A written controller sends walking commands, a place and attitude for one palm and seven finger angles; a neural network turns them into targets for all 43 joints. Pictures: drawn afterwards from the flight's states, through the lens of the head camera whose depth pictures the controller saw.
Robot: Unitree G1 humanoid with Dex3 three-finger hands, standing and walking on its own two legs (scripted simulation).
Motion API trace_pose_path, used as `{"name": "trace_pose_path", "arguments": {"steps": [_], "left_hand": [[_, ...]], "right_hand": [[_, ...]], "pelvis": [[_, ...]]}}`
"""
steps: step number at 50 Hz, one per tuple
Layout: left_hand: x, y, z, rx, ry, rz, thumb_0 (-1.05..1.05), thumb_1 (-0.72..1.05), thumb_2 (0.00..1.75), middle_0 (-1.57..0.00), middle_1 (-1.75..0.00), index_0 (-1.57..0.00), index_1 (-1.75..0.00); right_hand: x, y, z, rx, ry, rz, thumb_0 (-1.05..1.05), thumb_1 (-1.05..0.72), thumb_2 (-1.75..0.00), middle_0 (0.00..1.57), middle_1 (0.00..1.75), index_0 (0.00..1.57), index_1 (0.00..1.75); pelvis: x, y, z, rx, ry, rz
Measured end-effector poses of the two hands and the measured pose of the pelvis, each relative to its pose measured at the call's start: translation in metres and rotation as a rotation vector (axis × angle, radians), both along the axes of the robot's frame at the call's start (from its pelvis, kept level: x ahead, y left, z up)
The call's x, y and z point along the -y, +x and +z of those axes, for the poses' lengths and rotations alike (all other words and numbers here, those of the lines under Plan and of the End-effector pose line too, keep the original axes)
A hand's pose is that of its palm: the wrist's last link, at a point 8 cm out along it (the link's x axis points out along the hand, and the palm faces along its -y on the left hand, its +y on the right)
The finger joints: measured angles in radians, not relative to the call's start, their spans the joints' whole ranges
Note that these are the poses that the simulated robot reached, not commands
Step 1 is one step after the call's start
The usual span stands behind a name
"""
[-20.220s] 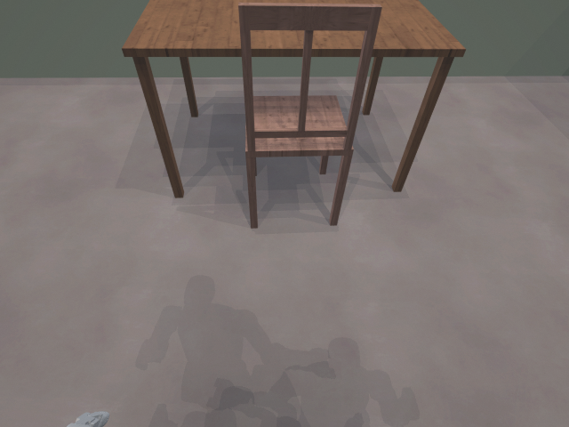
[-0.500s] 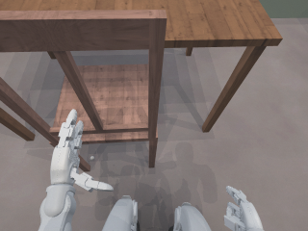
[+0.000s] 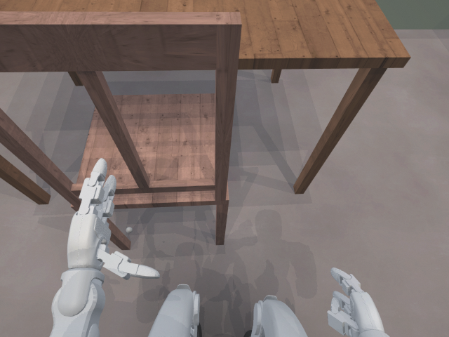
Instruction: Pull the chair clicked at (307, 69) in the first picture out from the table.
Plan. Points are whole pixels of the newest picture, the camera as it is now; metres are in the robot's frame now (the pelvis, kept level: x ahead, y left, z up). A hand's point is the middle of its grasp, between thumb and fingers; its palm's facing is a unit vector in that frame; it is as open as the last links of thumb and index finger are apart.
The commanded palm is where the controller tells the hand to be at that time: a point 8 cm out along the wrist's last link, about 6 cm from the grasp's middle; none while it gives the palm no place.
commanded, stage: push the fingers through the gap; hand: left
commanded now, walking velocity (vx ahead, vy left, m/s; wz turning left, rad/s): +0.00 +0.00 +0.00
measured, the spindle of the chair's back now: (124, 142) +0.44 +0.21 +0.05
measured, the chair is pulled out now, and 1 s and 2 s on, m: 0.00 0.00 0.00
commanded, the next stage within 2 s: hook a spindle and tug to test in 1.54 s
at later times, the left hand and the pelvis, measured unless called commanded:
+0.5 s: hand (131, 201) +0.33 +0.18 +0.03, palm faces +0.10 -0.99 -0.03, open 17.0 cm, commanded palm +0.31 +0.23 +0.03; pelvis +0.00 +0.00 +0.00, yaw +0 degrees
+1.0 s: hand (135, 175) +0.38 +0.18 +0.03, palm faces +0.10 -0.99 -0.03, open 17.0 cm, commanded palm +0.36 +0.23 +0.03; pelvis +0.00 +0.01 +0.00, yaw -1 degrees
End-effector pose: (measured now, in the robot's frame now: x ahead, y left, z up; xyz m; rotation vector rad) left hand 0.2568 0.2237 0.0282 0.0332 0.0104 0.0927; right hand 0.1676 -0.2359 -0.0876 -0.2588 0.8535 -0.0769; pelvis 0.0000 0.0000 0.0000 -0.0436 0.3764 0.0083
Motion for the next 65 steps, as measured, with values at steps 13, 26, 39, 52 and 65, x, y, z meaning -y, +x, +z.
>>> {"name": "trace_pose_path", "arguments": {"steps": [13,26,39,52,65], "left_hand": [[-0.005,0.025,0.002,0.012,-0.002,-0.011,-0.01,-0.5,0.3,-0.06,-0.08,-0.06,-0.08],[-0.008,0.051,0.0,0.021,0.003,0.006,-0.01,-0.5,0.3,-0.06,-0.08,-0.06,-0.08],[-0.009,0.075,0.0,0.025,0.001,0.013,-0.01,-0.5,0.3,-0.06,-0.08,-0.06,-0.08],[-0.011,0.101,-0.001,0.028,0.001,0.015,-0.01,-0.5,0.3,-0.06,-0.08,-0.06,-0.08],[-0.017,0.12,-0.002,0.024,-0.004,0.015,-0.01,-0.5,0.3,-0.06,-0.08,-0.06,-0.08]], "right_hand": [[0.003,-0.013,-0.004,-0.04,-0.006,-0.023,0.01,-0.9,-0.9,0.2,0.3,0.2,0.3],[0.006,-0.025,-0.005,-0.085,-0.02,-0.039,0.01,-0.9,-0.9,0.2,0.3,0.2,0.3],[0.005,-0.036,-0.008,-0.133,-0.019,-0.057,0.01,-0.9,-0.9,0.2,0.3,0.2,0.3],[0.007,-0.052,-0.012,-0.188,-0.024,-0.081,0.01,-0.9,-0.9,0.2,0.3,0.2,0.3],[0.011,-0.073,-0.013,-0.245,-0.028,-0.114,0.01,-0.9,-0.9,0.2,0.3,0.2,0.3]], "pelvis": [[-0.001,-0.001,0.001,-0.004,-0.001,-0.002],[-0.005,-0.001,0.002,-0.009,0.0,-0.008],[-0.008,0.0,0.004,-0.015,0.001,-0.013],[-0.009,-0.001,0.004,-0.025,0.0,-0.016],[-0.01,-0.001,0.004,-0.035,-0.004,-0.023]]}}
